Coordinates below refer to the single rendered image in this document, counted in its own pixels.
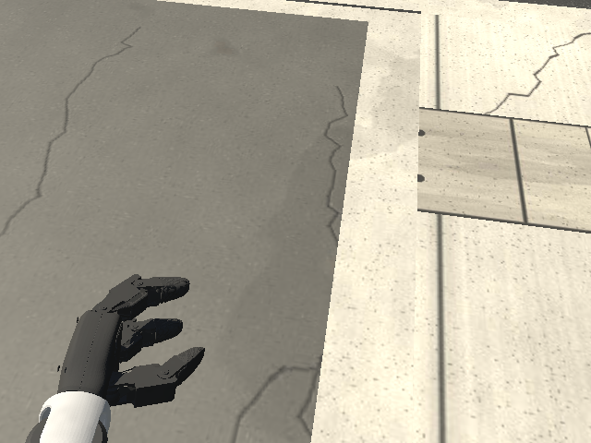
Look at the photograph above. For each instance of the robot left hand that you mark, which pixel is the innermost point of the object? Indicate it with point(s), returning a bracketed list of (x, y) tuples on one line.
[(101, 341)]

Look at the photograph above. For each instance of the left robot forearm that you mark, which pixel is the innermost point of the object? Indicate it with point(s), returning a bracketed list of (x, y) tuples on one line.
[(72, 417)]

